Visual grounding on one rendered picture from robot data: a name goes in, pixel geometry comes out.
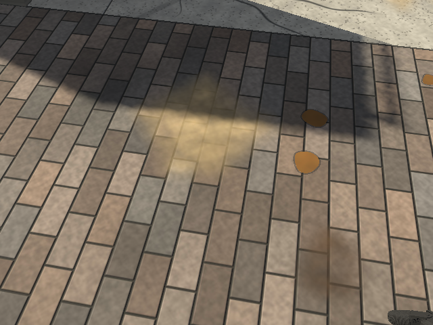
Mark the robot right hand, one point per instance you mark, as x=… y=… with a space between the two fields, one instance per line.
x=407 y=317

